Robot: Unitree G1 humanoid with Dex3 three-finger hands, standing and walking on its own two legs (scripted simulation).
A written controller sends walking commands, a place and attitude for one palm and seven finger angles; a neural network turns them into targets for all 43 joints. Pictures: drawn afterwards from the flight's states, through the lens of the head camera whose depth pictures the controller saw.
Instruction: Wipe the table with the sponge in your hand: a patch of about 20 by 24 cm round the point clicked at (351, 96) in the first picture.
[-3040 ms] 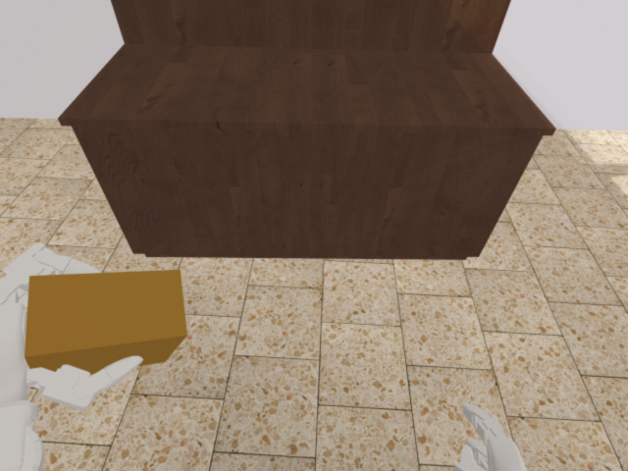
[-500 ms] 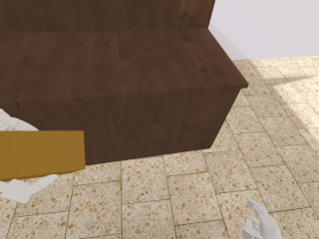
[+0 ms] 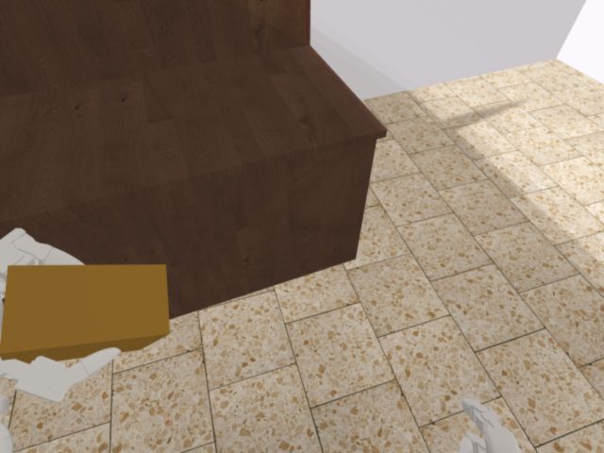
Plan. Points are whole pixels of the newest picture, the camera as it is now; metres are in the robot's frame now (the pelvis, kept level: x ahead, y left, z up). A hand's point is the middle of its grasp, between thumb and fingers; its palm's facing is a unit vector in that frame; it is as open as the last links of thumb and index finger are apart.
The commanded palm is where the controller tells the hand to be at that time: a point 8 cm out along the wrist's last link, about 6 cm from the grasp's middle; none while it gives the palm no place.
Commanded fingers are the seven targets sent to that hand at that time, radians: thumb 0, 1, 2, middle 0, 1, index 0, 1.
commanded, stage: take the last steps up to it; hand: left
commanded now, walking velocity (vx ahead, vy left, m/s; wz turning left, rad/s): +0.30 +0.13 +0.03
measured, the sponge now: (109, 313) +0.23 +0.20 +0.15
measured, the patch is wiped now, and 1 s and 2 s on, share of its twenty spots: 0.00 0.00 0.00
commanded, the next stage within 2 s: none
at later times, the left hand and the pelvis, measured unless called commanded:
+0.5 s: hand (77, 318) +0.22 +0.22 +0.16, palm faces +0.41 -0.79 -0.45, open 10.5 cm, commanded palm +0.16 +0.26 +0.18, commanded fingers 0.00 0.10 1.30 -1.20 -1.60 -1.20 -1.60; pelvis +0.01 -0.02 +0.00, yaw +3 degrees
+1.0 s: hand (79, 221) +0.32 +0.25 +0.18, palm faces +0.37 -0.80 -0.46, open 10.5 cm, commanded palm +0.27 +0.30 +0.18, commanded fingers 0.00 0.10 1.30 -1.20 -1.60 -1.20 -1.60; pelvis +0.10 +0.02 +0.00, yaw -1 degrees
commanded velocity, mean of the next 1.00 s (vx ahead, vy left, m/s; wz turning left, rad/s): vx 0.30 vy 0.13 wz -0.03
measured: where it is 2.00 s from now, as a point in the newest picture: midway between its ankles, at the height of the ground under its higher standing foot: (282, 432)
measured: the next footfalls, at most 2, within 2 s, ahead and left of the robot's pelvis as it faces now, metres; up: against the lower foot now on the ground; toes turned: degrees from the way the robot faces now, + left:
left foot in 0.08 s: +0.03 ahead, +0.13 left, +0.00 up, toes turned +7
left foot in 0.74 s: +0.13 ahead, +0.15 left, +0.00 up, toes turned +11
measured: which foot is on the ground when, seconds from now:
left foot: up 0.00-0.06, down 0.08-0.32, up 0.34-0.72, down 0.74-1.00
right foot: down 0.00-0.74, up 0.76-1.00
